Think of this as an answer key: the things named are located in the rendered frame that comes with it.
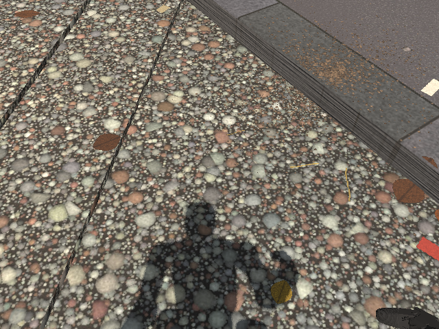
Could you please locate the robot right hand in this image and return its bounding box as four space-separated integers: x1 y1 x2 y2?
376 307 439 329

